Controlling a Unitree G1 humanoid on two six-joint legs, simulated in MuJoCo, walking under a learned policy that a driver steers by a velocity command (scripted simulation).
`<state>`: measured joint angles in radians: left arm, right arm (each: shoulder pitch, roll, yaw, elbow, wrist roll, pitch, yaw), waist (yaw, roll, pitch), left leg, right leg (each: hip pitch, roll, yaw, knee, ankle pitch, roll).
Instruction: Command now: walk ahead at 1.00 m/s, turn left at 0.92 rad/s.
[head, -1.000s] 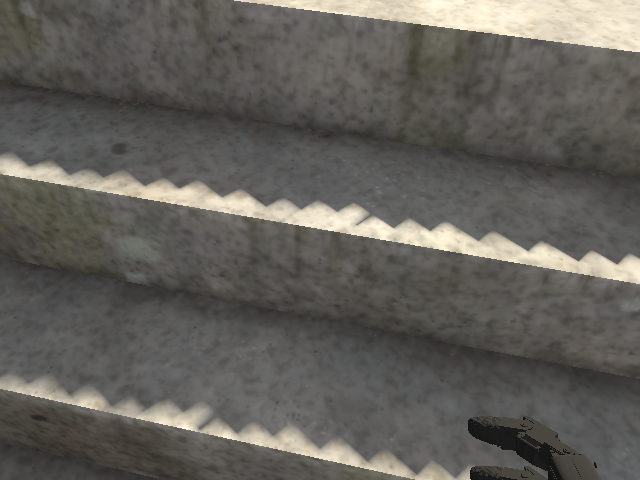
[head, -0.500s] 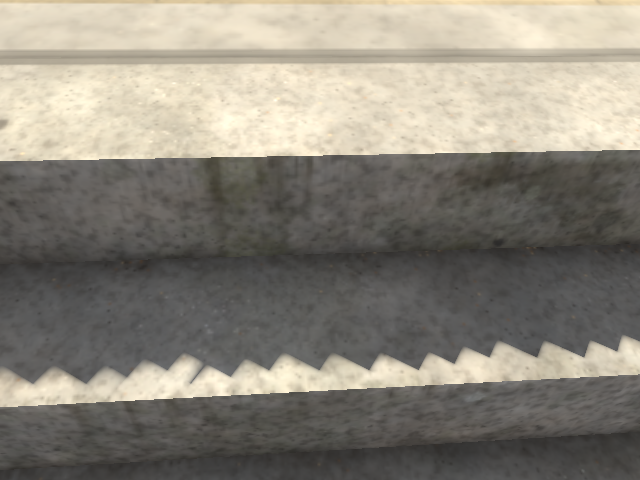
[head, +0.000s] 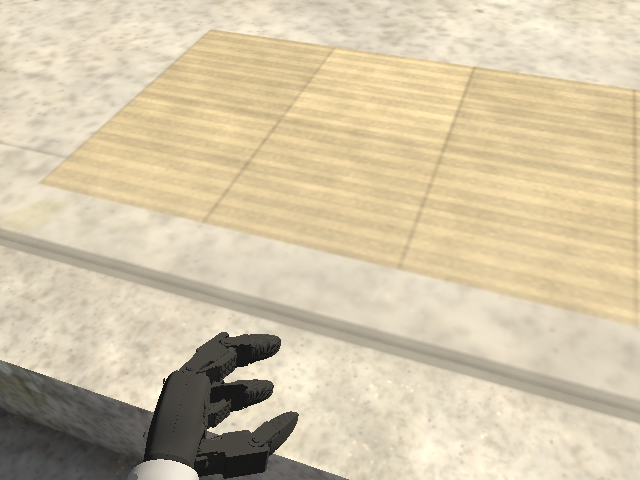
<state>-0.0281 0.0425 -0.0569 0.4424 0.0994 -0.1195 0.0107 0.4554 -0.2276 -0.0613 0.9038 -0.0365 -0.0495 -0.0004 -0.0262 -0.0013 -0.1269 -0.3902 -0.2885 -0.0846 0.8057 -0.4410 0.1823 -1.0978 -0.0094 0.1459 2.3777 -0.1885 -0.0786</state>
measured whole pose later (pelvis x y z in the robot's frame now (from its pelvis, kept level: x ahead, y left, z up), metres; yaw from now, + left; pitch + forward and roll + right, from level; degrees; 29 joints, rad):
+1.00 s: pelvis +0.54 +0.12 +0.28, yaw -3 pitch +3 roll -4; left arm -0.09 0.15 -0.01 0.52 -0.01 0.05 0.01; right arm 0.59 -0.12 -0.02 0.93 0.01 -0.11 -0.03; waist -0.05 -0.05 -0.06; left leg 0.05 0.19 0.33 0.41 -0.09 0.00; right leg -0.89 0.09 -0.25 1.48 -0.72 -0.23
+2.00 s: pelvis +1.10 -0.02 +0.45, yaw -16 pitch +3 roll -1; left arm 0.11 0.25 0.05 0.70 0.02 -0.01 0.04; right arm 0.19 -0.30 -0.07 0.63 0.01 0.04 -0.04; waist -0.01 0.00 0.04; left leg -0.68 0.09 0.03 1.10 -0.31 -0.09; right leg -0.35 -0.08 -0.15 0.49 -0.17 0.00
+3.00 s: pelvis +1.20 -0.03 +0.46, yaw -16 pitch +2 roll +0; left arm 0.16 0.33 0.11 0.67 -0.03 0.01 -0.01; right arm 0.34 -0.28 -0.09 0.65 -0.01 -0.05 -0.03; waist -0.05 -0.02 -0.05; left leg -0.14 0.00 0.10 0.37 -0.28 0.03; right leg -0.73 -0.06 0.06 1.29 -0.22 0.02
